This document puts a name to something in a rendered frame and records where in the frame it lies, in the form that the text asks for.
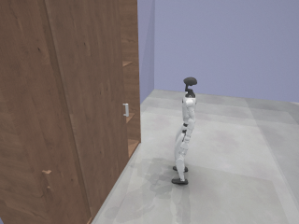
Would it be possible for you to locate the wardrobe door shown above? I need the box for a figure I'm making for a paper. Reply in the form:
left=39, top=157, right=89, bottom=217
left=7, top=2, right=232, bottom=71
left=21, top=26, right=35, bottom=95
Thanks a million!
left=0, top=0, right=92, bottom=224
left=45, top=0, right=129, bottom=218

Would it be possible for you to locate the left robot hand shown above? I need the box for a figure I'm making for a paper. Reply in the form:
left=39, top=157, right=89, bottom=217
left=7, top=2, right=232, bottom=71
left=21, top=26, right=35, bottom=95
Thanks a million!
left=178, top=141, right=189, bottom=156

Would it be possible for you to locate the robot left forearm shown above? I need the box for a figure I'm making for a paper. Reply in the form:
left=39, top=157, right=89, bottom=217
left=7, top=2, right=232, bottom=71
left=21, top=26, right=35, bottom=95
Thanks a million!
left=183, top=119, right=194, bottom=143

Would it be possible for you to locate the left robot shin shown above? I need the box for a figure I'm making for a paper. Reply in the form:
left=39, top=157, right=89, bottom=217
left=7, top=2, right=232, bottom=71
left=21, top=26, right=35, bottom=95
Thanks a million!
left=174, top=158, right=185, bottom=181

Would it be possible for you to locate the robot left upper arm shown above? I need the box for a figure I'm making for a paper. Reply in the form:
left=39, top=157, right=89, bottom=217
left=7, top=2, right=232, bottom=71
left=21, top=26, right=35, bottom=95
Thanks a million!
left=185, top=98, right=196, bottom=123

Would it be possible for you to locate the robot left thigh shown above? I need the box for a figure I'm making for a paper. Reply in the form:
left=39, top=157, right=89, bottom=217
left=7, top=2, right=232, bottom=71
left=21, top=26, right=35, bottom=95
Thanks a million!
left=174, top=131, right=187, bottom=161

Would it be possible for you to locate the handle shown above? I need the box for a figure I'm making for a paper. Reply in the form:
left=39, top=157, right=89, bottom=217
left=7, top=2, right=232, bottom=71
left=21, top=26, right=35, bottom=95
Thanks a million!
left=45, top=170, right=57, bottom=192
left=123, top=104, right=129, bottom=117

